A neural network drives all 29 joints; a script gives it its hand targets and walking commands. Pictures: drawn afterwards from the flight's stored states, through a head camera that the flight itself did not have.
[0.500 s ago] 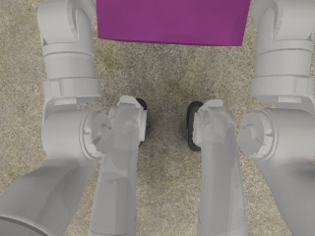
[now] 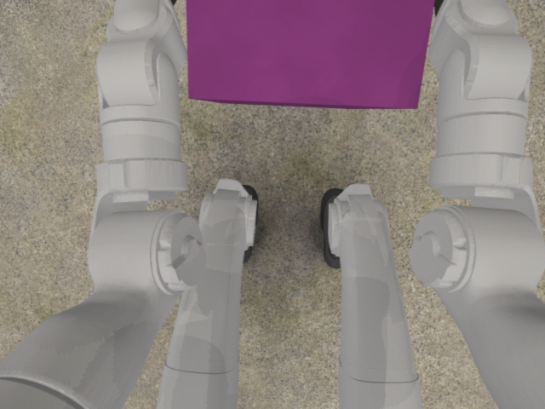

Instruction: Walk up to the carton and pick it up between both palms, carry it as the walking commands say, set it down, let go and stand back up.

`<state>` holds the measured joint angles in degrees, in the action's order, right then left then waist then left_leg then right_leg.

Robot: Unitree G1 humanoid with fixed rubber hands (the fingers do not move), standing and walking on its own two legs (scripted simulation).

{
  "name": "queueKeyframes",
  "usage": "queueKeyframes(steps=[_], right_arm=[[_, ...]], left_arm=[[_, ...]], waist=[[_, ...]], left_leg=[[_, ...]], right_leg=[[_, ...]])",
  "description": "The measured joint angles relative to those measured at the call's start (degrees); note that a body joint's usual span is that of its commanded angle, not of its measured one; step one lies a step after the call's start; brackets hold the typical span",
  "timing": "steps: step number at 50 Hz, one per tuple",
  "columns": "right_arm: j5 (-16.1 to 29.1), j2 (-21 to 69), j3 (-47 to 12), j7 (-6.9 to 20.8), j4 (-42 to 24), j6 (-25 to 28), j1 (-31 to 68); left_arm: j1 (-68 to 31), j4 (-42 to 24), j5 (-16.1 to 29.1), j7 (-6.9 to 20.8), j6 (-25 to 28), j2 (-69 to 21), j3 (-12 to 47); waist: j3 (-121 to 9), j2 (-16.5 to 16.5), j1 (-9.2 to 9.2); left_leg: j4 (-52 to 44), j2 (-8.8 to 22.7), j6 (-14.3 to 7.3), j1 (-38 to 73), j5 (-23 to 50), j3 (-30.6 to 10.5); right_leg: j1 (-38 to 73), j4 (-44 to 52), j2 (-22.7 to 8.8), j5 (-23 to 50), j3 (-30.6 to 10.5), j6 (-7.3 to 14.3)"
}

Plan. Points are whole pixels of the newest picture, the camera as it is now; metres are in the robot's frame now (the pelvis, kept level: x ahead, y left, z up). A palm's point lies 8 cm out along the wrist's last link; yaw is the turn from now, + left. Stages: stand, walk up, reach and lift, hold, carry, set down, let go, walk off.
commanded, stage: reach and lift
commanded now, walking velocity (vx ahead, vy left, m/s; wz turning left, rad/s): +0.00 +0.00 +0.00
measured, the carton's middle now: (297, 17) +0.54 +0.01 -0.16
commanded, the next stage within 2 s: none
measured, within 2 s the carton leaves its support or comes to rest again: neither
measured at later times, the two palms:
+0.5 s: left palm out of the picture +0.51 +0.16 -0.01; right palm out of the picture +0.52 -0.14 -0.02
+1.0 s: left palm out of the picture +0.48 +0.15 +0.11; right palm out of the picture +0.49 -0.15 +0.09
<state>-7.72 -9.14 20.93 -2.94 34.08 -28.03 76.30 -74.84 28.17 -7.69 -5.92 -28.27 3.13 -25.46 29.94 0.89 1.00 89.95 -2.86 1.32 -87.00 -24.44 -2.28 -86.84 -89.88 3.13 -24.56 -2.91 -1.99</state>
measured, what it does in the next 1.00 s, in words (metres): rises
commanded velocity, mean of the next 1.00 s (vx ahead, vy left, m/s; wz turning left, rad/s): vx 0.00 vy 0.00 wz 0.00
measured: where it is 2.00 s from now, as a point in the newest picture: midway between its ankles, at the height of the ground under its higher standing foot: (288, 240)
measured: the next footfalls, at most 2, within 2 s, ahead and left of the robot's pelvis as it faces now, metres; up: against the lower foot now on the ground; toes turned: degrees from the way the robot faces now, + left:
none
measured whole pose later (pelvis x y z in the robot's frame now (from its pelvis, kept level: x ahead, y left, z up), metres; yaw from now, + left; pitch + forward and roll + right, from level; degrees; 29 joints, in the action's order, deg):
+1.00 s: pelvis +0.08 +0.00 +0.12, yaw +0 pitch +26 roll +0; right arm -15.7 2.5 24.7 -0.8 41.1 -23.5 42.4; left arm -42.2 35.9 -17.6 -2.2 -24.0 -8.1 -28.8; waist -9.8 0.3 1.4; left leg 61.4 -2.4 0.3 -66.4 -21.0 -2.6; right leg -66.4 -61.4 2.2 -21.1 -3.7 -1.2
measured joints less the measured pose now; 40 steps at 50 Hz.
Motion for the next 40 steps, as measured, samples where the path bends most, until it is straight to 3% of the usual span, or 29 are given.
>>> queueKeyframes(steps=[12, 30, 40], right_arm=[[0.34, 0.98, -0.40, -0.53, 0.43, 0.67, -3.45], [0.11, 3.40, -0.20, -0.43, -1.20, 1.44, -10.25], [-1.98, 6.26, -0.01, 0.50, 2.40, 2.45, -20.44]], left_arm=[[3.21, 1.35, 0.54, -0.06, 1.27, -0.46, 0.55], [9.59, -0.03, 0.62, 0.02, 1.51, -2.00, 1.95], [20.01, 2.83, -1.75, 0.31, 2.41, -5.89, 1.31]], waist=[[-0.01, -0.43, 0.43], [-1.81, 0.27, -0.39], [-18.52, 0.16, -0.35]], left_leg=[[-5.24, 0.37, -0.05, 7.43, 1.01, 0.41], [-13.36, -0.18, -0.33, 16.87, 3.25, -0.71], [-18.88, 0.05, -0.67, 15.64, 3.69, -0.54]], right_leg=[[6.96, 4.79, 0.16, 1.11, -0.64, 0.15], [17.20, 13.56, -0.76, 3.07, 0.10, 0.21], [15.91, 19.15, -0.82, 3.64, -0.29, 0.25]])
